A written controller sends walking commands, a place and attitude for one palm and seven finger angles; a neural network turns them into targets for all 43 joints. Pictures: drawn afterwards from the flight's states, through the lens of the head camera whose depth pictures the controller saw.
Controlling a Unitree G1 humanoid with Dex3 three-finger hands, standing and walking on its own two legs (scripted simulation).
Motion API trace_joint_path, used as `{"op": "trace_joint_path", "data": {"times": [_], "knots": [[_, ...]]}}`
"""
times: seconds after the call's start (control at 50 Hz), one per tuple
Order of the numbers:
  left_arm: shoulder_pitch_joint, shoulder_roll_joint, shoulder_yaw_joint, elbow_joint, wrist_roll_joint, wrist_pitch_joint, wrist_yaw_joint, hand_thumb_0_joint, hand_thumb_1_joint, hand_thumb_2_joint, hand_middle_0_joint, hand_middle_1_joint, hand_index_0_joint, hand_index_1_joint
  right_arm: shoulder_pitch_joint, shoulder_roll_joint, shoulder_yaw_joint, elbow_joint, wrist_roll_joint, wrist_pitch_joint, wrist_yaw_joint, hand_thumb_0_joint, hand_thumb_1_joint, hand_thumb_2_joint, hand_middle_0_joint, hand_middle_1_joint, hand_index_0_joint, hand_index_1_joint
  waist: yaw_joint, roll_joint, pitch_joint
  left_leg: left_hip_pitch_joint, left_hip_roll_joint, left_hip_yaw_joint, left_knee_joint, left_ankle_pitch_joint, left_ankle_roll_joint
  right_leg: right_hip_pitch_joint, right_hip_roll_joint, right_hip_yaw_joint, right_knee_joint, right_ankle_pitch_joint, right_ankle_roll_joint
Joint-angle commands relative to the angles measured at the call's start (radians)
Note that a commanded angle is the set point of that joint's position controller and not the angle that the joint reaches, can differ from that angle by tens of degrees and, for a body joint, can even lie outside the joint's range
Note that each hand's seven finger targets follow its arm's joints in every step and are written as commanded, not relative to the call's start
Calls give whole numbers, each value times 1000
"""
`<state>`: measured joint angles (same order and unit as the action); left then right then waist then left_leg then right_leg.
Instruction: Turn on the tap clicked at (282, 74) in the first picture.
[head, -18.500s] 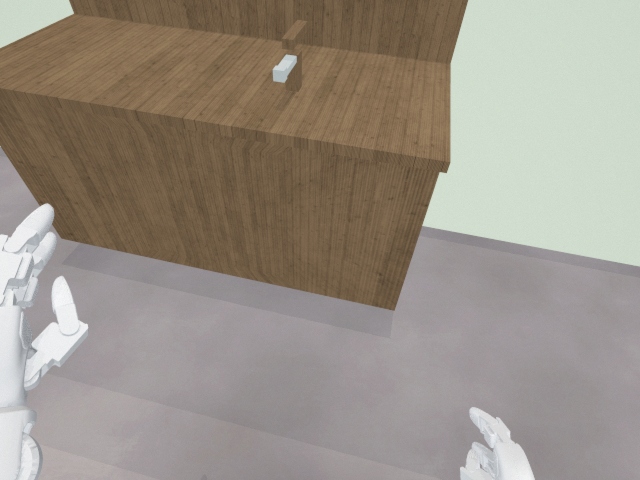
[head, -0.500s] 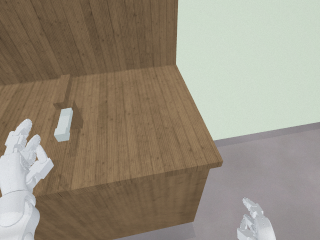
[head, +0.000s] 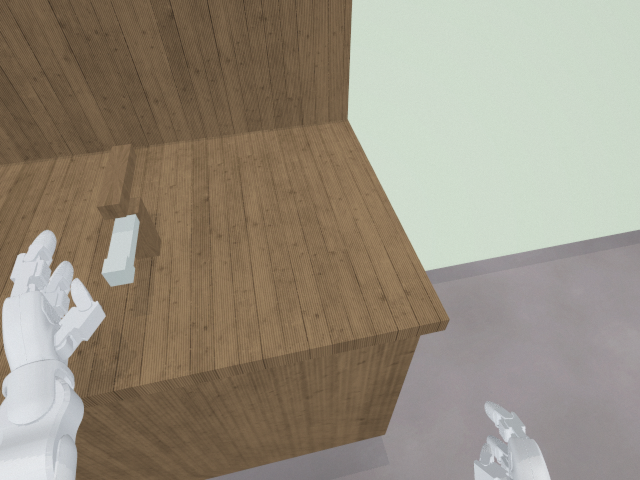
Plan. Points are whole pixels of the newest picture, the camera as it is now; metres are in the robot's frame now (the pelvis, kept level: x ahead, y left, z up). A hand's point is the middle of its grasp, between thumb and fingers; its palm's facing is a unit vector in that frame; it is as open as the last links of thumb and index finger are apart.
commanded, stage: reach beside the lever's end, fingers flat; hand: left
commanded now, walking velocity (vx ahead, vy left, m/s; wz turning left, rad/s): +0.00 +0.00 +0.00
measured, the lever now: (119, 270) +0.33 +0.30 +0.08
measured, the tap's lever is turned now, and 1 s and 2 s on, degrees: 0 0 15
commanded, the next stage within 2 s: push the lever round in 0.90 s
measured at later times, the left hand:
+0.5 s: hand (90, 291) +0.29 +0.31 +0.09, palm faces +0.53 -0.84 -0.10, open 7.8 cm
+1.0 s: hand (95, 290) +0.30 +0.32 +0.08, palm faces +0.54 -0.84 -0.10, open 7.8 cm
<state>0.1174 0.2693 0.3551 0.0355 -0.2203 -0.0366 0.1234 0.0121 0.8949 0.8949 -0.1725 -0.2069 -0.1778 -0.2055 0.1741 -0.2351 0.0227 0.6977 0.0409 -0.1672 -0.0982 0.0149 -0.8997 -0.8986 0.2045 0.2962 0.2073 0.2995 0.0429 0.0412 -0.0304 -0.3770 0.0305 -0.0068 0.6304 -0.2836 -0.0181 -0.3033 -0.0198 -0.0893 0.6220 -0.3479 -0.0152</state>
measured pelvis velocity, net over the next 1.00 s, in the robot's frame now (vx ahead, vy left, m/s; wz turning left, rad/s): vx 0.00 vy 0.01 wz -0.01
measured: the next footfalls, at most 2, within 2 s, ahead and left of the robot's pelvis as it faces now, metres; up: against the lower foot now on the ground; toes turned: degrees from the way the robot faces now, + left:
none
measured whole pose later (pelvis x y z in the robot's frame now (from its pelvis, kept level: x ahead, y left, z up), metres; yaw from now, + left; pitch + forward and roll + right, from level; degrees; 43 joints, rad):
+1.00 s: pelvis +0.00 +0.01 -0.01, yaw +0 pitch +5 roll -1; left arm -0.06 0.32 0.44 0.33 -0.20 -0.18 0.08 0.01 0.90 0.89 -0.15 -0.15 -0.16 -0.15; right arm 0.22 -0.25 0.00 0.71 0.04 -0.12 -0.09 0.01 -0.90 -0.90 0.20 0.30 0.21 0.30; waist 0.01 0.04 -0.04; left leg -0.48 0.04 -0.01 0.70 -0.31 -0.01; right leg -0.40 -0.01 -0.09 0.67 -0.36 -0.01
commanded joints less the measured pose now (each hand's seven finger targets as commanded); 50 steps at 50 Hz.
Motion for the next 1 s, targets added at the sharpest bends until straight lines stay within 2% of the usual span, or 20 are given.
{"op": "trace_joint_path", "data": {"times": [0.0, 0.08, 0.1, 0.16, 0.18, 0.2, 0.32, 0.38, 0.4, 0.44, 0.46, 0.58, 0.64, 0.68, 0.72, 0.78, 0.82, 0.88, 0.9, 0.98], "knots": [[-231, 231, 106, -179, 16, -101, 5, 0, 900, 900, -162, -185, -162, -185, -97, -129, -47, -144, -4, -44, -12, 0, -900, -900, 200, 300, 200, 300, -8, 28, -168, 117, -38, -17, -71, 166, 33, -4, 24, 30, -102, 215, -6], [-233, 279, 150, -109, 11, -123, -21, 0, 900, 900, -158, -175, -158, -175, -85, -138, -53, -130, -3, -41, -13, 0, -900, -900, 200, 300, 200, 300, -5, 26, -181, 107, -37, -14, -57, 177, 37, 2, 27, 33, -96, 237, -8], [-274, 261, 125, -101, 9, -126, -29, 0, 900, 900, -158, -173, -158, -173, -80, -138, -50, -131, -1, -39, -13, 0, -900, -900, 200, 300, 200, 300, -18, 16, -183, 102, -38, -16, -57, 172, 37, -8, 25, 32, -92, 237, -5], [-287, 280, 142, -60, -4, -129, -53, 0, 900, 900, -155, -165, -155, -165, -71, -145, -55, -131, -1, -40, -16, 0, -900, -900, 200, 300, 200, 300, -11, 14, -187, 96, -39, -14, -53, 172, 40, -6, 26, 36, -96, 242, -5], [-293, 315, 171, -52, 4, -133, -49, 0, 900, 900, -154, -163, -154, -163, -71, -144, -56, -123, 2, -36, -18, 0, -900, -900, 200, 300, 200, 300, -12, 29, -187, 95, -37, -16, -54, 170, 39, -5, 26, 36, -94, 237, -6], [-318, 289, 146, -52, 4, -139, -53, 0, 900, 900, -153, -160, -153, -160, -66, -143, -55, -129, 0, -36, -16, 0, -900, -900, 200, 300, 200, 300, -16, 22, -191, 93, -40, -17, -52, 169, 39, -10, 25, 35, -90, 238, -5], [-389, 310, 152, 7, 6, -172, -60, 0, 900, 900, -150, -150, -150, -150, -52, -151, -58, -117, 1, -34, -16, 0, -900, -900, 200, 300, 200, 300, -31, 16, -189, 77, -37, -22, -42, 143, 42, -40, 29, 37, -84, 210, -4], [-401, 334, 165, 33, 18, -182, -56, 0, 900, 900, -150, -150, -150, -150, -47, -152, -59, -111, 1, -32, -18, 0, -900, -900, 200, 300, 200, 300, -27, 42, -192, 75, -37, -26, -43, 129, 41, -44, 30, 37, -79, 188, -7], [-405, 308, 142, 41, 18, -183, -59, 0, 900, 900, -150, -150, -150, -150, -39, -154, -60, -116, -2, -32, -16, 0, -900, -900, 200, 300, 200, 300, -32, 34, -206, 77, -38, -25, -39, 134, 42, -49, 29, 37, -76, 195, -5], [-408, 327, 154, 59, 14, -187, -63, 0, 900, 900, -150, -150, -150, -150, -38, -157, -61, -117, -2, -28, -15, 0, -900, -900, 200, 300, 200, 300, -28, 40, -213, 69, -38, -23, -36, 133, 43, -48, 30, 40, -76, 196, -5], [-414, 344, 171, 80, 12, -186, -63, 0, 900, 900, -150, -150, -150, -150, -32, -160, -62, -116, -2, -25, -16, 0, -900, -900, 200, 300, 200, 300, -30, 6, -214, 58, -36, -25, -37, 126, 44, -47, 31, 37, -75, 191, -3], [-429, 384, 207, 115, 25, -197, -58, 0, 900, 900, -150, -150, -150, -150, -21, -158, -62, -114, -3, -9, -14, 0, -900, -900, 200, 300, 200, 300, -21, 42, -225, 47, -36, -23, -28, 134, 45, -39, 32, 42, -67, 199, -4], [-436, 352, 180, 113, 18, -209, -66, 0, 900, 900, -150, -150, -150, -150, -11, -159, -65, -123, -5, -7, -8, 0, -900, -900, 200, 300, 200, 300, -28, 26, -239, 53, -33, -22, -22, 151, 45, -44, 34, 40, -60, 219, -3], [-423, 362, 191, 102, 26, -215, -62, 0, 900, 900, -150, -150, -150, -150, -14, -157, -65, -118, -3, -3, -8, 0, -900, -900, 200, 300, 200, 300, -25, 64, -241, 61, -33, -23, -20, 163, 43, -43, 35, 40, -54, 224, -6], [-383, 327, 167, 100, 18, -215, -65, 0, 900, 900, -150, -150, -150, -150, -8, -160, -71, -127, -4, -4, -3, 0, -900, -900, 200, 300, 200, 300, -26, 26, -249, 61, -30, -23, -20, 171, 44, -43, 36, 36, -52, 236, -3], [-352, 348, 199, 100, 18, -210, -55, 0, 900, 900, -150, -150, -150, -150, -14, -158, -70, -124, -3, -1, -4, 0, -900, -900, 200, 300, 200, 300, -16, 22, -225, 48, -31, -25, -23, 163, 44, -41, 37, 33, -54, 226, -4], [-397, 340, 182, 96, 16, -211, -54, 0, 900, 900, -150, -150, -150, -150, -13, -160, -70, -123, -1, 1, -5, 0, -900, -900, 200, 300, 200, 300, -32, 6, -215, 41, -29, -23, -24, 146, 44, -57, 36, 34, -57, 211, -1], [-418, 355, 189, 44, 30, -224, -40, 0, 900, 900, -150, -150, -150, -150, -21, -154, -68, -121, -5, -1, -7, 0, -900, -900, 200, 300, 200, 300, -30, 58, -235, 64, -30, -27, -20, 160, 42, -53, 36, 37, -48, 213, -5], [-419, 315, 152, 41, 32, -227, -40, 0, 900, 900, -150, -150, -150, -150, -18, -153, -69, -123, -7, -2, -5, 0, -900, -900, 200, 300, 200, 300, -39, 54, -245, 71, -30, -25, -19, 156, 41, -62, 35, 35, -46, 209, -3], [-425, 346, 179, 102, 31, -215, -41, 0, 900, 900, -150, -150, -150, -150, -21, -157, -63, -109, -4, 4, -11, 0, -900, -900, 200, 300, 200, 300, -41, 24, -200, 41, -31, -29, -20, 128, 44, -72, 36, 35, -52, 191, -3]]}}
